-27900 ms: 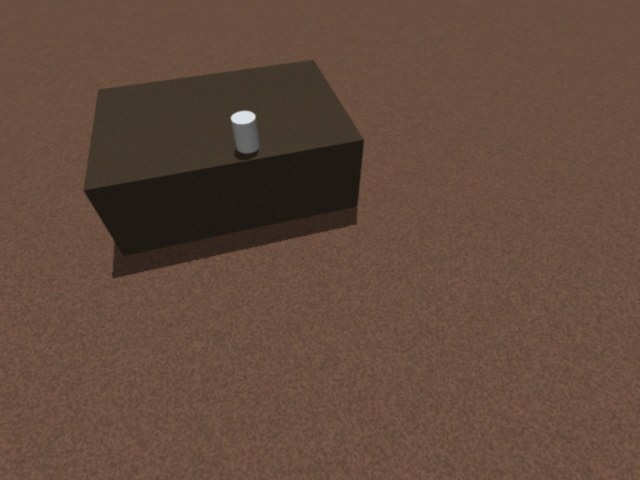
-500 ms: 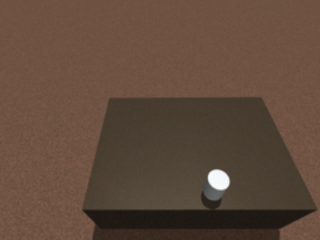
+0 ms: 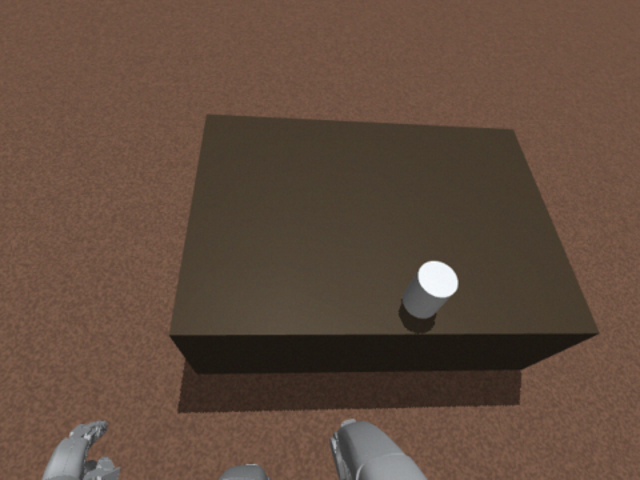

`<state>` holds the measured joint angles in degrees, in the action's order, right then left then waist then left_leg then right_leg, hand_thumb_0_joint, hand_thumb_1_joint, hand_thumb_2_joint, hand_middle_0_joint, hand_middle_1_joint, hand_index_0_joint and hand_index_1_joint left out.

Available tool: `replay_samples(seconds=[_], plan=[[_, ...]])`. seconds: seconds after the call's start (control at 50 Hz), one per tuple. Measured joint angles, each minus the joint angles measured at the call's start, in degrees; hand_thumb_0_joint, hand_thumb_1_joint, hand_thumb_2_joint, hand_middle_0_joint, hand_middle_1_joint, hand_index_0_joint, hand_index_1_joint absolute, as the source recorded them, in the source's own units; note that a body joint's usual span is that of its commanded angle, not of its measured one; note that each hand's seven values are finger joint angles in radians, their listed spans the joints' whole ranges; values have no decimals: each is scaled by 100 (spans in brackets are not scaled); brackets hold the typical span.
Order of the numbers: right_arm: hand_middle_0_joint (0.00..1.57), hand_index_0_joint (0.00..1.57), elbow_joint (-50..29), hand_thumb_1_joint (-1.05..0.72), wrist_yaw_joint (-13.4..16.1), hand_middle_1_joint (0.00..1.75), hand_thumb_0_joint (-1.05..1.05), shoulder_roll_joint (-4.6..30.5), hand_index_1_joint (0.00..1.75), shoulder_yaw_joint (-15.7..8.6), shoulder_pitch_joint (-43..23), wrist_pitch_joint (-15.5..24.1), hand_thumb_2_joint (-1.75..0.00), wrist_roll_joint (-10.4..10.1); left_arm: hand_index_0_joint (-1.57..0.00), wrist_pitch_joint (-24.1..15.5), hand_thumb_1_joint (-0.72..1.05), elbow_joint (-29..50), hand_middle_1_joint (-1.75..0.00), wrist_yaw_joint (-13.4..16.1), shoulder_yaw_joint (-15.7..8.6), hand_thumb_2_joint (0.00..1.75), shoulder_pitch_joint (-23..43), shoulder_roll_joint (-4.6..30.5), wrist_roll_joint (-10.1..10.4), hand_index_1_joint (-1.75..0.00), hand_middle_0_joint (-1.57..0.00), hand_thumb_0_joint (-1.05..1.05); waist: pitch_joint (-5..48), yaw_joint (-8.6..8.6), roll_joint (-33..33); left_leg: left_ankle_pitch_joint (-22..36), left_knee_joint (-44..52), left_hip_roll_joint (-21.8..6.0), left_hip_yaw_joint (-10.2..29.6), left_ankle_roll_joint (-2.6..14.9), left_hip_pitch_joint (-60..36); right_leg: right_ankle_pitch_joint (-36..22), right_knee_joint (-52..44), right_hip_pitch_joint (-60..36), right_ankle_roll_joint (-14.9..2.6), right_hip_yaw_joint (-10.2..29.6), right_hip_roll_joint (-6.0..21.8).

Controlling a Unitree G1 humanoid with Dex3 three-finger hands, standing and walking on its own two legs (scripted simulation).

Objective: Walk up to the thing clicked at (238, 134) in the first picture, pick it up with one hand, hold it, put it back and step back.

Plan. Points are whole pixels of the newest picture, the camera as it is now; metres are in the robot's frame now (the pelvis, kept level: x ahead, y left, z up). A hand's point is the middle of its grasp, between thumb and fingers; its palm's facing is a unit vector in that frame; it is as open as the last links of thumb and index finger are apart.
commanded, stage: step back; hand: right
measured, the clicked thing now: (428, 290) +0.50 -0.29 -0.35
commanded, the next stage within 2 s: none
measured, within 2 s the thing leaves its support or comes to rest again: neither
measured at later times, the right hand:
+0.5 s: hand out of the picture -0.03 -0.29 -0.15, palm faces +0.06 +0.92 -0.38, open 7.4 cm
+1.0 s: hand out of the picture -0.17 -0.31 -0.14, palm faces +0.06 +0.90 -0.44, open 7.4 cm
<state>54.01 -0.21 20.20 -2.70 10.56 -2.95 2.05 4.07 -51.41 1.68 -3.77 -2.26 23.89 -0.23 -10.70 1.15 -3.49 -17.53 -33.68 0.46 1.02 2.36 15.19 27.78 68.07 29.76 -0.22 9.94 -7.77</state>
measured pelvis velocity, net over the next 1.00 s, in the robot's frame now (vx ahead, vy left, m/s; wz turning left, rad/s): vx -0.27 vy -0.02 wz -0.14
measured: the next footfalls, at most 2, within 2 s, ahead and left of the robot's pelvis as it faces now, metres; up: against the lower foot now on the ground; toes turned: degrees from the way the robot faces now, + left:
right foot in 0.30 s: -0.06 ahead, -0.13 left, +0.00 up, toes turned -3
left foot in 0.62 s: -0.12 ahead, +0.11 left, +0.00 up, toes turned -5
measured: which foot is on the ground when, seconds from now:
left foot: down 0.00-0.32, up 0.34-0.60, down 0.62-1.00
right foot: up 0.00-0.28, down 0.30-0.64, up 0.66-0.98, down 1.00-1.00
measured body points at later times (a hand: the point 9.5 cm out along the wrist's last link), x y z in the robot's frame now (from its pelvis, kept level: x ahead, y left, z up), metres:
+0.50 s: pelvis -0.11 -0.01 +0.00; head -0.06 -0.03 +0.44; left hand +0.01 +0.29 -0.11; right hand -0.03 -0.33 -0.13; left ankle -0.13 +0.12 -0.66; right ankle -0.10 -0.13 -0.73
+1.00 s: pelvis -0.27 -0.02 -0.02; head -0.21 -0.02 +0.43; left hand -0.14 +0.29 -0.14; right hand -0.17 -0.35 -0.11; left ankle -0.16 +0.12 -0.73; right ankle -0.32 -0.16 -0.73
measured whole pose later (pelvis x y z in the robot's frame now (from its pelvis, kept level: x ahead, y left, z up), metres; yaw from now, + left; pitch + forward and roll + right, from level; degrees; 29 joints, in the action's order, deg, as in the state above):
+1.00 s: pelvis -0.27 -0.02 -0.02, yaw -8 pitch -2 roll -1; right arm 44.6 0.7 22.9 -2.4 7.0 -1.7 1.5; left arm 3.7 -47.5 -0.5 -5.0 -10.6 23.5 -1.2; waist -9.9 -1.3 -0.9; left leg -12.4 -38.1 -4.5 -0.2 -1.4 24.0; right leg 23.4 40.8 14.1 0.6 4.1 -0.9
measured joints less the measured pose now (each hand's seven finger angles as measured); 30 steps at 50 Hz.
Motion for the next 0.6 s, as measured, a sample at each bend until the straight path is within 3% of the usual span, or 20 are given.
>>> replay_samples(seconds=[0.06,0.16,0.24,0.28,0.32,0.34,0.38,0.4,0.44,0.48,0.54,0.6], plan=[[21,21,-156,-90,68,30,1,-31,30,-5,-20,54,-90,-46,-20,-22,91,80,-30,-26,-11,90,-266,-47,-37,-30,-20,1,-22,-63,54,157,168,-51,-130,35,11,4,91,-285,131,-68,-2],[21,21,-470,-90,124,30,0,-36,30,12,-198,134,-90,-101,-20,13,91,136,-30,-62,-30,90,-545,-104,-55,-30,-20,1,-124,-124,130,269,100,-125,-365,53,163,135,-867,-870,215,-167,224],[21,21,-642,-90,105,30,0,18,30,37,-352,117,-90,-111,-20,-23,91,172,-30,-112,-37,90,-617,-152,-71,-30,-20,1,-158,-161,217,290,-156,-202,-516,10,388,-12,-2023,-1286,144,-435,489],[21,21,-684,-90,82,30,0,65,30,42,-407,78,-90,-129,-20,-76,91,178,-30,-145,-39,90,-670,-175,-93,-30,-20,1,-105,-192,276,258,-369,-259,-580,-40,540,-393,-2782,-1556,61,-607,589],[21,21,-659,-90,69,30,0,149,30,28,-480,34,-90,-168,-20,-135,91,147,-30,-159,-50,90,-707,-264,-144,-30,-20,1,-74,-181,491,225,-611,-408,-518,-119,688,-671,-3165,-1695,-20,-741,494],[21,21,-619,-90,76,30,0,170,30,12,-503,5,-90,-195,-20,-146,91,156,-30,-181,-37,90,-742,-307,-151,-30,-20,1,-39,-141,574,19,-723,-362,-359,-157,763,-683,-3132,-1657,-49,-798,462],[21,21,-539,-90,100,30,0,163,30,-5,-504,-48,-90,-218,-20,-159,91,231,-30,-222,-2,90,-822,-324,-170,-30,-20,1,53,-203,492,-883,-1593,44,35,-225,997,-720,-3053,-1526,-108,-729,560],[21,20,-518,-90,106,30,0,179,30,-3,-479,-56,-90,-236,-20,-158,91,267,-30,-217,11,90,-840,-343,-157,-30,-20,1,83,-243,456,-1068,-2105,247,216,-243,1087,-785,-3094,-1497,-116,-688,613],[21,20,-499,-90,117,30,0,234,30,11,-393,-26,-90,-278,-20,-138,91,341,-30,-185,27,90,-831,-381,-151,-30,-20,1,148,-267,430,-1142,-2817,505,435,-269,1160,-949,-3234,-1437,-111,-670,693],[21,20,-503,-90,137,30,0,292,30,36,-282,20,-90,-288,-20,-123,91,448,-30,-156,27,90,-774,-388,-164,-30,-20,1,194,-273,416,-1151,-3028,564,490,-306,1065,-1084,-3320,-1337,-103,-693,742],[21,20,-505,-90,163,30,0,344,30,50,-143,42,-90,-264,-20,-134,90,660,-30,-118,21,90,-642,-355,-189,-30,-20,1,186,-251,390,-1233,-2406,423,405,-343,668,-1214,-3309,-1148,-74,-791,790],[20,20,-488,-90,156,30,0,349,30,29,-63,84,-90,-195,-20,-129,90,856,-30,-109,26,90,-492,-283,-160,-30,-20,1,114,-192,338,-957,-1034,193,202,-297,136,-1245,-3092,-904,-16,-933,842]])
